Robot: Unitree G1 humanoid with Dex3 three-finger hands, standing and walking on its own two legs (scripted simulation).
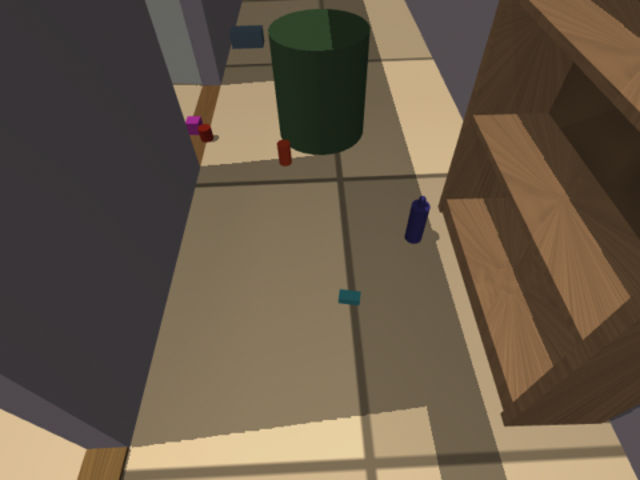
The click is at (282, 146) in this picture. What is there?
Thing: squat round
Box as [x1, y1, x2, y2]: [277, 140, 291, 165]
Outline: 280,140 277,142 279,162 282,165 288,165 291,162 289,142 287,140
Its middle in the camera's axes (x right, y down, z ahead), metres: -0.19 -0.47 +1.94
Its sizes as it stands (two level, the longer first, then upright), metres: 0.063 0.063 0.116
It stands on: the floor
